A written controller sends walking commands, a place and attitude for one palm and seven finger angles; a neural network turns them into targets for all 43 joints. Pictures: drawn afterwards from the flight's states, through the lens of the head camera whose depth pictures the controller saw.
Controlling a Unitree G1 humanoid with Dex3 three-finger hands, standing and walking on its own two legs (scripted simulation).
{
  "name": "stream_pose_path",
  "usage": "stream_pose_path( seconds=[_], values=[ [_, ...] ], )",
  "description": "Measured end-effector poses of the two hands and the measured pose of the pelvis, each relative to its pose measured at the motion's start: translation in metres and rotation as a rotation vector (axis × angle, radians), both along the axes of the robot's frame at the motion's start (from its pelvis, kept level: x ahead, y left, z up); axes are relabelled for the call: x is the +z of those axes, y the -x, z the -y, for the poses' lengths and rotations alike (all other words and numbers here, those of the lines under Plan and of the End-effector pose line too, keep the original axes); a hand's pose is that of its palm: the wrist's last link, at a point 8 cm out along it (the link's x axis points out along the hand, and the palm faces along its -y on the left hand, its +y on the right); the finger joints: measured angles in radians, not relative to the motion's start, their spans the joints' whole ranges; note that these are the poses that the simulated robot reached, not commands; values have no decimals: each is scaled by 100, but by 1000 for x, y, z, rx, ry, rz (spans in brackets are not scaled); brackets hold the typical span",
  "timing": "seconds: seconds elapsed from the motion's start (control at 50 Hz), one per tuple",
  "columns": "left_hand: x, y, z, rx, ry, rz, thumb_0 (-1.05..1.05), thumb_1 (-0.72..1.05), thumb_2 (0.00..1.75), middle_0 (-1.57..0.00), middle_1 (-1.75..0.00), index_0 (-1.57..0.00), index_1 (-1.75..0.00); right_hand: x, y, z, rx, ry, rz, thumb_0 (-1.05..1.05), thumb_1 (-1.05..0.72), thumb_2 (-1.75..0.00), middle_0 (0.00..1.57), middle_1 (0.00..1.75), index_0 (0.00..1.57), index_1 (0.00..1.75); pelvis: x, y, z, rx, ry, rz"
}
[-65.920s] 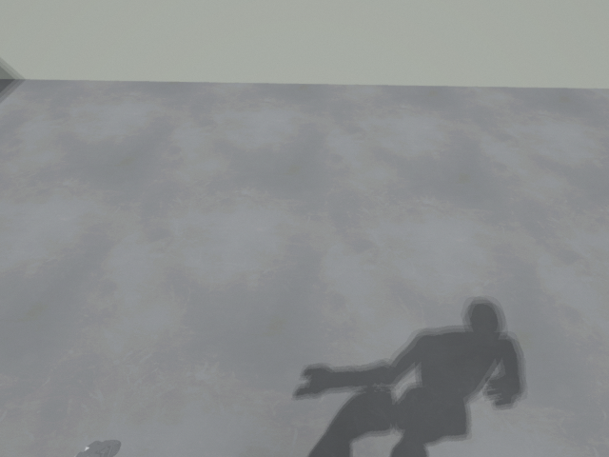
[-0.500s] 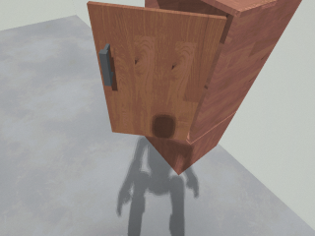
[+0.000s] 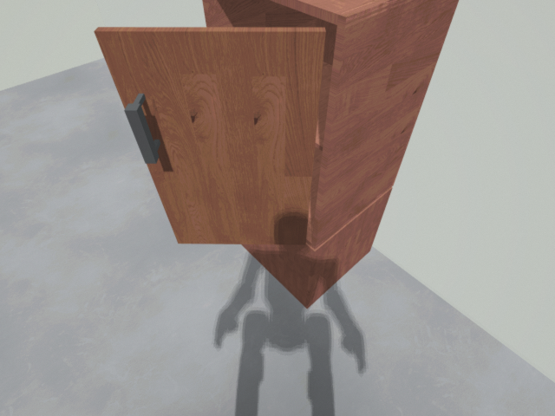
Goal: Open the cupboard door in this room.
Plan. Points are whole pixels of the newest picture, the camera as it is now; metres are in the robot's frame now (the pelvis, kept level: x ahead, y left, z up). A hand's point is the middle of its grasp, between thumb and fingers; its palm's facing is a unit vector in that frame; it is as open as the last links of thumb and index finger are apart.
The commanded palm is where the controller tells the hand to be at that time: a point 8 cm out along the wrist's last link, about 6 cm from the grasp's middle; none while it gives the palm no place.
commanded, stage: come to a stop and stand still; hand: left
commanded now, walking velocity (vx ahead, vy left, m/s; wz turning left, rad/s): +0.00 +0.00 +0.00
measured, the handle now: (146, 128) +0.59 +0.28 +0.09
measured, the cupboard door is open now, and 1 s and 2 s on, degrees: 47 47 47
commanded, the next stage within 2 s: look again from close up in 0.32 s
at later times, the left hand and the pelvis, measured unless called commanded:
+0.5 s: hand out of the picture -0.01 +0.14 -0.17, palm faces +0.03 -0.98 -0.18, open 7.4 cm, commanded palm none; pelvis +0.01 -0.01 +0.00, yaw +0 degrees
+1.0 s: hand out of the picture +0.03 +0.17 -0.17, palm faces +0.00 -0.98 -0.21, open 7.4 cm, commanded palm none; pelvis +0.01 -0.01 +0.00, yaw -1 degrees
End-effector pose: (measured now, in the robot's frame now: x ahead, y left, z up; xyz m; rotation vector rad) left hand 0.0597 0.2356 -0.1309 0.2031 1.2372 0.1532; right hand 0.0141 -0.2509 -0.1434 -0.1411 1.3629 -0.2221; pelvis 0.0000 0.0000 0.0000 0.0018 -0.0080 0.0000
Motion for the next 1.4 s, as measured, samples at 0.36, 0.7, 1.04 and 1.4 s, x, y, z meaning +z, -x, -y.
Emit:
stream_pose_path(
  seconds=[0.36, 0.7, 1.04, 1.4],
  values=[
    [-5, 56, 30, 71, 57, -153, 1, 92, 90, -20, -30, -20, -30, 2, 26, -31, 31, -83, -85, 1, -91, -90, 20, 29, 20, 30, 10, -7, 16, 4, 0, 6],
    [-10, 61, 28, 50, 47, -141, 1, 91, 90, -20, -30, -20, -30, -4, 0, -26, 66, -57, 24, 2, -93, -90, 20, 29, 20, 30, 1, -11, 5, -5, -1, 17],
    [-6, 35, 17, 18, 25, -100, 1, 91, 90, -20, -30, -20, -30, 0, 3, -24, 60, -57, -4, 1, -91, -90, 20, 29, 20, 30, 4, -13, 8, -17, -9, 13],
    [-20, 38, -14, 65, 33, -180, 1, 91, 90, -20, -30, -20, -30, 0, -15, -39, 60, -16, -18, 1, -91, -90, 20, 29, 20, 30, -6, -34, -19, -30, -16, -7]
  ],
)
